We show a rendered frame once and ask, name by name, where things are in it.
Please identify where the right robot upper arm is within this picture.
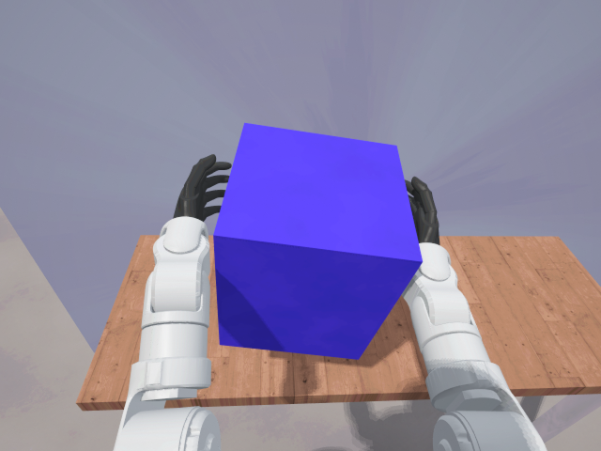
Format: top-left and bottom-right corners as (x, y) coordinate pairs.
(433, 411), (546, 451)

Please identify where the left robot hand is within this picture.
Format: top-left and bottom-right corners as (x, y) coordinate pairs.
(173, 154), (232, 222)

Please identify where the right robot hand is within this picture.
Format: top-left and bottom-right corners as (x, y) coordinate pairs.
(405, 177), (440, 245)

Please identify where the carton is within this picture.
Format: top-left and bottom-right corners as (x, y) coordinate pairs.
(213, 123), (423, 360)

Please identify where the table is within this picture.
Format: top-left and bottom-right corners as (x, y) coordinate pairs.
(76, 235), (601, 443)

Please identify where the left robot upper arm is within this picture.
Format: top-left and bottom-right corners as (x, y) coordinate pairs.
(115, 406), (222, 451)

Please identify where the robot right forearm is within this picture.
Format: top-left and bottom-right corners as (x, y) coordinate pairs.
(401, 242), (547, 451)

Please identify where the robot left forearm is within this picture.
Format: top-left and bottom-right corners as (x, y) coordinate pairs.
(114, 216), (211, 451)

